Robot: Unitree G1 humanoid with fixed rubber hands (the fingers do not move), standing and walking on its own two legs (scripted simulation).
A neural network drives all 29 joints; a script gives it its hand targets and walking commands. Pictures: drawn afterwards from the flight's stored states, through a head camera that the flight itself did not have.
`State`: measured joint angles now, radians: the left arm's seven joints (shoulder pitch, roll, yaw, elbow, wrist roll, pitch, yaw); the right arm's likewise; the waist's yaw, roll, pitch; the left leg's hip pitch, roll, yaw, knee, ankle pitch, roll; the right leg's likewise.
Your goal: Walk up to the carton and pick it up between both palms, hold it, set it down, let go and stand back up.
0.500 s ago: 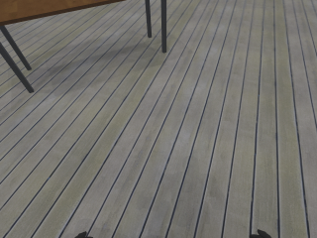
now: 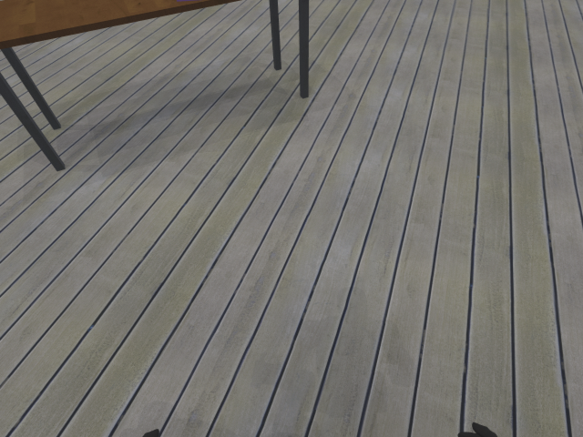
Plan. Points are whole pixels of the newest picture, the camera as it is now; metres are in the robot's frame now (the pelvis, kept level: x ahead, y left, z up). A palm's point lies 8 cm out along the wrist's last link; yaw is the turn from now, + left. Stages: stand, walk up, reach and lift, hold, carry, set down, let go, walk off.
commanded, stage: stand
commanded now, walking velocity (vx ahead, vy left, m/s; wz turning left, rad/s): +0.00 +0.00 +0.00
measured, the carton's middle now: out of the picture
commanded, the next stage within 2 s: none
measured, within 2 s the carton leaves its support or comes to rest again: neither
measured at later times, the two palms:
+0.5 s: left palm out of the picture +0.06 +0.26 -0.11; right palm out of the picture +0.08 -0.25 -0.11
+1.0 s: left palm out of the picture +0.05 +0.26 -0.11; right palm out of the picture +0.07 -0.25 -0.11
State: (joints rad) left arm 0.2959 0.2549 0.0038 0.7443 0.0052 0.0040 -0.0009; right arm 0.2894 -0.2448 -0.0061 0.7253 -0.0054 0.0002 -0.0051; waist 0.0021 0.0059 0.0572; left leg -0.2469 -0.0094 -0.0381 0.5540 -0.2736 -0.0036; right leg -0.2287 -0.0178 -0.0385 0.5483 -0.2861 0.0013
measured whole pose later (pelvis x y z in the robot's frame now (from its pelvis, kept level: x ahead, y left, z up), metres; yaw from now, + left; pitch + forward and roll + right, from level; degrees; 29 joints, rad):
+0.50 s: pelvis +0.00 +0.00 +0.00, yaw +0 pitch -2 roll +0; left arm 0.30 0.26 0.01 0.77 0.01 0.00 0.00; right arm 0.29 -0.24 -0.01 0.76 -0.01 0.00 -0.01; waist 0.00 0.00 0.06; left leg -0.24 -0.01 -0.05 0.54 -0.26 -0.01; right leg -0.22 -0.02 -0.05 0.53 -0.28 0.00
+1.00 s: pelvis +0.00 +0.00 +0.00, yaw +1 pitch -2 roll +0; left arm 0.32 0.25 0.00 0.81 0.00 0.00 0.01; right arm 0.29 -0.24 -0.01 0.80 0.00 0.00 -0.01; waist 0.00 0.01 0.06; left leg -0.23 -0.01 -0.05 0.52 -0.25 -0.01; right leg -0.21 -0.02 -0.05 0.52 -0.27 0.00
